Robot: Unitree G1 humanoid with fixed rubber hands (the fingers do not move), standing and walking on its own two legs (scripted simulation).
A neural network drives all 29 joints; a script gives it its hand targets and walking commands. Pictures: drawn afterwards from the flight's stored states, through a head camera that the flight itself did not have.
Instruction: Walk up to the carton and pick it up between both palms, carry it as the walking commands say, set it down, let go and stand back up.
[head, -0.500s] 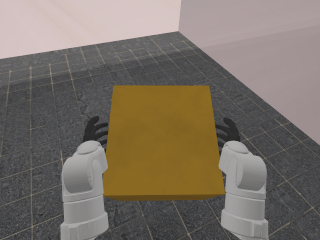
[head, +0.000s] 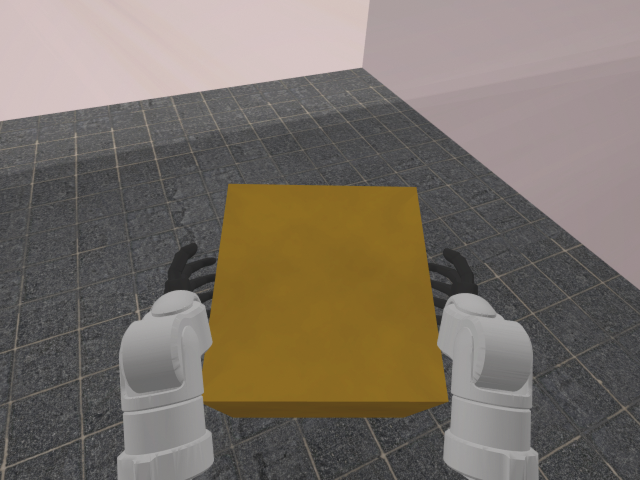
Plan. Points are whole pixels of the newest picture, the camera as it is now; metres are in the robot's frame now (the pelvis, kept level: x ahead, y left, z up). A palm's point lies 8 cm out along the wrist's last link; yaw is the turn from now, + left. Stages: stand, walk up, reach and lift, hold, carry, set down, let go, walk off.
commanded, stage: carry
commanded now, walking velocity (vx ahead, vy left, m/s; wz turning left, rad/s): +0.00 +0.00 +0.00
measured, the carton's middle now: (320, 307) +0.34 +0.00 +0.04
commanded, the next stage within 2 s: none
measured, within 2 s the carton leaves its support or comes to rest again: neither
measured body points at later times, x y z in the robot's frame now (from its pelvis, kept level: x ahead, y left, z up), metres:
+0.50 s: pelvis -0.02 +0.01 +0.00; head -0.05 +0.01 +0.45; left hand +0.27 +0.19 +0.11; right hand +0.27 -0.14 +0.10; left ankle +0.13 +0.05 -0.73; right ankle -0.03 -0.13 -0.73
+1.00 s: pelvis -0.05 +0.02 +0.00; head -0.07 +0.02 +0.45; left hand +0.24 +0.19 +0.10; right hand +0.24 -0.13 +0.10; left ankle +0.08 +0.07 -0.73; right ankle -0.08 -0.12 -0.73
